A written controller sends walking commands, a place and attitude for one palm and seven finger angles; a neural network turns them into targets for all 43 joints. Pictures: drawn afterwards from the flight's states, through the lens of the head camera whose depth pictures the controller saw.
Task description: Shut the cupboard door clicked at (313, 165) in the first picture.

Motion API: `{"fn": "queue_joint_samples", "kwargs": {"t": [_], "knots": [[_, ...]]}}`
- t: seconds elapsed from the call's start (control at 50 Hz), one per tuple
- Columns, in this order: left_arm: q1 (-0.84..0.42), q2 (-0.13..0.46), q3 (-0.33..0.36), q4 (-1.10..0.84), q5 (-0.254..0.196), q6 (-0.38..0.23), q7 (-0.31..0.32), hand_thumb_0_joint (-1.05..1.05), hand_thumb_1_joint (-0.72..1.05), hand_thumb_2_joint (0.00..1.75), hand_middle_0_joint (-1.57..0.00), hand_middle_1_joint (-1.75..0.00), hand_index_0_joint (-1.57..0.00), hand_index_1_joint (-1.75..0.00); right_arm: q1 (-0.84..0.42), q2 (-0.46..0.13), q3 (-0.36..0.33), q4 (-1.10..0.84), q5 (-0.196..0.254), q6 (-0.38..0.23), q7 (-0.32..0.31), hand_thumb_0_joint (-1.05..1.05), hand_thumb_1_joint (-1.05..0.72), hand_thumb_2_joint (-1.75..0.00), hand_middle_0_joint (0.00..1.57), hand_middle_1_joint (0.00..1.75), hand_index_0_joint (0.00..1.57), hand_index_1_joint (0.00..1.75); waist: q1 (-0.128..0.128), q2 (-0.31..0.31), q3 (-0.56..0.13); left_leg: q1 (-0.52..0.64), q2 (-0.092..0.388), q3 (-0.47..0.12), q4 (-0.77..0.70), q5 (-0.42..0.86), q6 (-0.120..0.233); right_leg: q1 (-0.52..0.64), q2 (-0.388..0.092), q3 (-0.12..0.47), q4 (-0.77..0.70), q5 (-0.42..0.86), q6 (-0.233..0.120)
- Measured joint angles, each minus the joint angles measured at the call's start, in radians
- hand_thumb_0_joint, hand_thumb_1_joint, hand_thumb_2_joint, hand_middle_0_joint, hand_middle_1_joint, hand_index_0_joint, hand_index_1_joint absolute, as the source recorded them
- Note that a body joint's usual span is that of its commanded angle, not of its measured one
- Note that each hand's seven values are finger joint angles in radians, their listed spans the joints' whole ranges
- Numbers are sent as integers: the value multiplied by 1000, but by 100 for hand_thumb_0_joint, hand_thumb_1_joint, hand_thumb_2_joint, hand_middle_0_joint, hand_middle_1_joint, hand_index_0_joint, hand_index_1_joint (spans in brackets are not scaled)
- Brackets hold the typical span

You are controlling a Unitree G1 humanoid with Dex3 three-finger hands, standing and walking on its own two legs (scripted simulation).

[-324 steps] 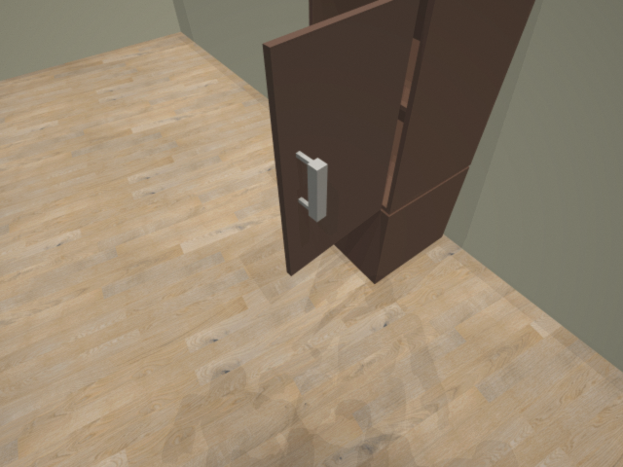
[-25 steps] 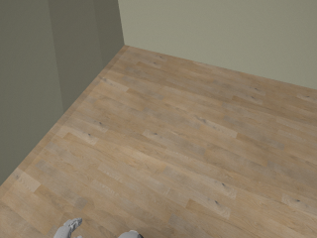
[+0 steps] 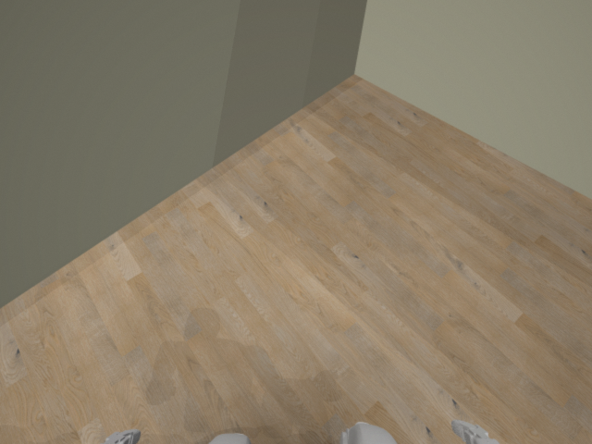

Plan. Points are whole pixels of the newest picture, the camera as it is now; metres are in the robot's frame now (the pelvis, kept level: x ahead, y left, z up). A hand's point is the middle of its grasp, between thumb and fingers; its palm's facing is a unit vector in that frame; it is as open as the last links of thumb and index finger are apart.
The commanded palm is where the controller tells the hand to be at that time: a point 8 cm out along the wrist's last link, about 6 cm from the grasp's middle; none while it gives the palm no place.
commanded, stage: walk to a spot facing it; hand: left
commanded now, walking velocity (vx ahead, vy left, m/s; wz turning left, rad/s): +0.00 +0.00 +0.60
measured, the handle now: out of the picture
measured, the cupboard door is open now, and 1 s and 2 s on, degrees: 96 96 96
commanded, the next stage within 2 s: none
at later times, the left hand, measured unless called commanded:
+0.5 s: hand out of the picture +0.00 +0.17 -0.18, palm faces +0.36 -0.91 -0.22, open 7.4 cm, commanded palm none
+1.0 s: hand out of the picture +0.01 +0.12 -0.14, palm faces +0.58 -0.77 -0.26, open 7.4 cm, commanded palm none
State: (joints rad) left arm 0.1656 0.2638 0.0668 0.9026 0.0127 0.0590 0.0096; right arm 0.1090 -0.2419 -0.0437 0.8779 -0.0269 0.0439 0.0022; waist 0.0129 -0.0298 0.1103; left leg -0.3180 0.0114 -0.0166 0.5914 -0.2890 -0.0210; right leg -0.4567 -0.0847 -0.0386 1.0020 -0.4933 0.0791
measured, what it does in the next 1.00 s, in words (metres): steps to the right, turning left: right foot, then left foot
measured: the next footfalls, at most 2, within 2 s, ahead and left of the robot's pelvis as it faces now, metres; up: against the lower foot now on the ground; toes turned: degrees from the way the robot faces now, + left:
right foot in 0.10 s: +0.07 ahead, -0.15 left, +0.00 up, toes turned +0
left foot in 0.44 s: +0.01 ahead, +0.08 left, +0.00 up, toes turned +24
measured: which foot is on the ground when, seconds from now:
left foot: down 0.00-0.10, up 0.12-0.42, down 0.44-0.78, up 0.80-1.00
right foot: up 0.00-0.08, down 0.10-0.44, up 0.46-0.76, down 0.78-1.00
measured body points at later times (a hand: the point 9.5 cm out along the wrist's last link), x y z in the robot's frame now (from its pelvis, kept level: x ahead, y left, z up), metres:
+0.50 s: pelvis +0.02 -0.04 +0.00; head +0.07 +0.00 +0.44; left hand -0.02 +0.22 -0.16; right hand +0.22 -0.24 -0.13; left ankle -0.03 +0.06 -0.73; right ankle +0.02 -0.16 -0.70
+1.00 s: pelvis +0.06 -0.09 +0.01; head +0.11 -0.07 +0.46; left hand -0.02 +0.16 -0.12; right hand +0.29 -0.26 -0.13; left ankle -0.04 +0.01 -0.66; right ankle +0.10 -0.18 -0.73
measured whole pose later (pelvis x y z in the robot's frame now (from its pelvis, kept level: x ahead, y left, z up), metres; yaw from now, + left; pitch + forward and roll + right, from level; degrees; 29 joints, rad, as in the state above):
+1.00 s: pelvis +0.06 -0.09 +0.01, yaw +38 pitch +0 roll +3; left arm 0.19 0.19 0.03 0.87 0.02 0.01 0.02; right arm 0.14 -0.26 -0.08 0.93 -0.01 0.09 0.03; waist -0.03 -0.02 0.11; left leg -0.46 0.01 0.05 1.01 -0.44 -0.07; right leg -0.21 -0.11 -0.17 0.51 -0.30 -0.01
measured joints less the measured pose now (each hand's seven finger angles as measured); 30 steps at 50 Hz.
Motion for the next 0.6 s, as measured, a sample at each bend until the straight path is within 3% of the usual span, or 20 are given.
{"fn": "queue_joint_samples", "kwargs": {"t": [0.08, 0.12, 0.16, 0.22, 0.3, 0.38, 0.44, 0.46, 0.5, 0.54, 0.6], "knots": [[-7, -5, -1, -37, 1, -23, -8, 0, 91, 90, -20, -29, -20, -30, 13, -2, -5, 7, 1, 21, 5, 0, -90, -90, 20, 30, 20, 30, -4, 38, -12, -16, 7, -60, 26, -10, -31, 82, 27, -5, -265, 99, -8], [0, -10, -4, -52, 9, -43, -5, 0, 91, 90, -20, -29, -20, -30, 17, -8, -17, 8, 9, 32, 8, 0, -90, -90, 20, 30, 20, 30, -5, 48, -18, -67, -1, -75, 137, -108, -20, 101, 24, -21, -329, 139, -50], [3, -28, -13, -56, 13, -48, 4, 0, 90, 90, -20, -29, -20, -30, 12, -19, -30, 17, 10, 44, 10, 0, -90, -90, 20, 30, 20, 30, -11, 59, -7, -135, -16, -58, 357, -203, -13, 115, 10, -55, -317, 142, -82], [24, -50, -21, -52, 14, -45, 12, 0, 90, 90, -20, -29, -20, -30, 7, -23, -37, 29, 9, 52, 19, 0, -90, -90, 20, 30, 20, 30, -17, 48, -5, -184, -10, 3, 547, -183, -24, 160, -11, -92, -379, 164, -91], [45, -64, -30, -36, 16, -47, 12, 0, 90, 90, -20, -30, -20, -30, 8, -6, -31, 29, 13, 50, 28, 0, -90, -90, 20, 30, 20, 30, -21, 8, -10, -134, 2, 71, 418, -168, -39, 206, -38, -142, -461, 194, -92], [56, -66, -30, -20, 17, -54, 8, 0, 90, 90, -20, -30, -21, -30, -1, 8, -19, 26, 17, 41, 28, 0, -90, -90, 20, 30, 20, 30, -6, -21, -4, -48, 0, 112, 198, -162, -33, 215, -59, -192, -461, 184, -85], [73, -58, -21, -9, 9, -48, 2, 0, 90, 90, -21, -30, -21, -30, 0, 8, -9, 10, 16, 23, 30, 0, -90, -90, 20, 30, 20, 30, -3, -23, -15, 39, 3, 121, -13, -4, -6, 189, -73, -233, -378, 134, -70], [73, -52, -18, -3, 5, -40, 0, 0, 90, 90, -21, -30, -21, -30, 1, 8, -11, 5, 13, 13, 28, 0, -90, -90, 20, 30, 20, 30, -8, -23, -21, 34, 1, 110, -21, -4, 16, 156, -75, -222, -301, 74, -48], [54, -30, -10, 10, 5, -13, 3, 0, 90, 90, -21, -30, -21, -30, 1, 20, -7, 3, 8, 1, 20, 0, -90, -90, 20, 30, 20, 30, -8, -41, -12, 9, -12, 90, 29, -44, 43, 80, -57, -129, -111, -32, -22], [29, -18, -2, 22, 5, 2, 6, 0, 90, 90, -20, -30, -21, -30, 15, 28, -2, 5, 5, -6, 7, 0, -90, -90, 20, 30, 20, 30, -8, -39, -10, 10, -16, 63, 22, -47, 45, 18, -29, -63, 29, -27, -7], [-1, -7, 5, 16, 2, 3, 3, 0, 90, 90, -20, -30, -20, -30, 37, 32, 4, 17, 4, -8, -6, 0, -90, -90, 20, 30, 20, 30, -6, -25, -8, 31, -18, 26, -30, -13, 33, -25, -9, -11, 88, 29, 5]]}}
